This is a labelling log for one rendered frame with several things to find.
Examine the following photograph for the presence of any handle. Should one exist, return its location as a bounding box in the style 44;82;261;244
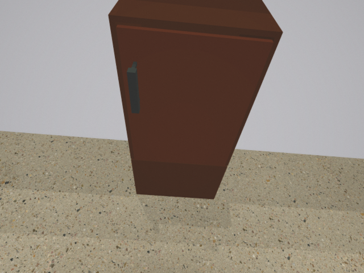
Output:
127;61;140;114

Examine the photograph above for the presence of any cupboard door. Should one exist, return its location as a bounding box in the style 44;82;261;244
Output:
116;24;274;166

